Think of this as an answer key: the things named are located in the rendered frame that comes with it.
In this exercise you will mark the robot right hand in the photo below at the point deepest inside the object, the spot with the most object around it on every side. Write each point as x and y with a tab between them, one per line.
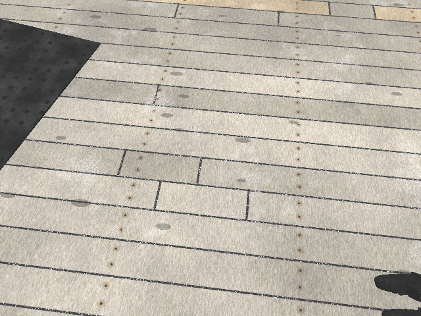
403	284

